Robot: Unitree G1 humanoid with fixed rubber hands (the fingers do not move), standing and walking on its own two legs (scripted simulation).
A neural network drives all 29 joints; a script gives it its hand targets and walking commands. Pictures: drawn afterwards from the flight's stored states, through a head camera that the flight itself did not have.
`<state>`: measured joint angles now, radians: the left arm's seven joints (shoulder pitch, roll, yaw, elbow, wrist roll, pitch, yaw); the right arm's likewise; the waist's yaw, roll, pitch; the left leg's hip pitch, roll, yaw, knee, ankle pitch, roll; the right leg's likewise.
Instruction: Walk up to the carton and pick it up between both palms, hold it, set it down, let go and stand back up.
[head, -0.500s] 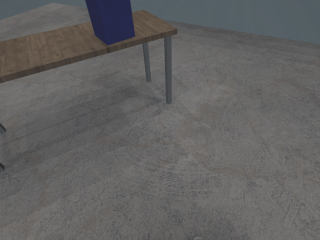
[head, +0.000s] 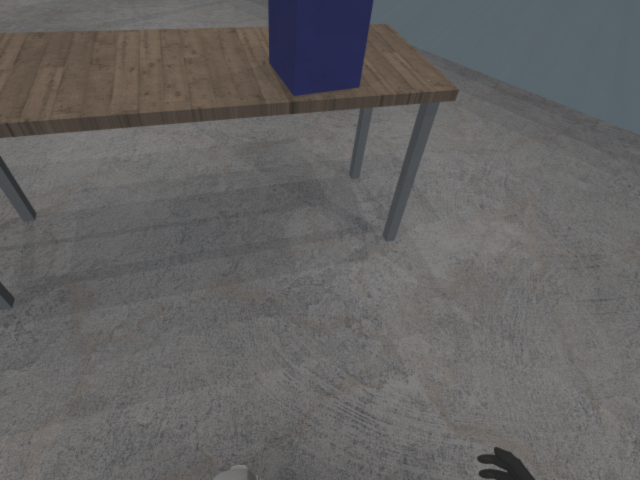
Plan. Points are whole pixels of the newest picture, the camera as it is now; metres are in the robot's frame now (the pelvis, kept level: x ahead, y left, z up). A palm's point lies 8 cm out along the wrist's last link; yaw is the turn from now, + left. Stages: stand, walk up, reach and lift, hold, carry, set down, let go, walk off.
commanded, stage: walk up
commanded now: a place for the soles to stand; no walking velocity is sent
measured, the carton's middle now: (316, 29) +1.19 +0.01 +0.08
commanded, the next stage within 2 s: none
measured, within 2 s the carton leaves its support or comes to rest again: neither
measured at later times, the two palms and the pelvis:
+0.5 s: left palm (177, 366) +0.30 +0.20 -0.07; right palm (531, 411) +0.26 -0.33 -0.11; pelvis +0.21 -0.06 +0.01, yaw -2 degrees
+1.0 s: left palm (201, 252) +0.52 +0.21 -0.08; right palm (491, 297) +0.44 -0.31 -0.08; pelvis +0.42 -0.04 +0.02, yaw -3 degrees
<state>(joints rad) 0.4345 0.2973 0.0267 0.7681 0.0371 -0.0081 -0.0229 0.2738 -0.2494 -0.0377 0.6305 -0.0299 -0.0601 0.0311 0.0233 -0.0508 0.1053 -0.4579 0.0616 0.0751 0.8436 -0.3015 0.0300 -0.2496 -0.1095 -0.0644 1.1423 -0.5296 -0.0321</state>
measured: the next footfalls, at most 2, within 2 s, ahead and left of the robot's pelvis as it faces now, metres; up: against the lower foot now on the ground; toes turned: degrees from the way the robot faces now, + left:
right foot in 0.30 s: +0.29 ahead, -0.19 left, +0.00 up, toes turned -8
left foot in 0.72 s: +0.47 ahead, +0.09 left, +0.00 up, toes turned +6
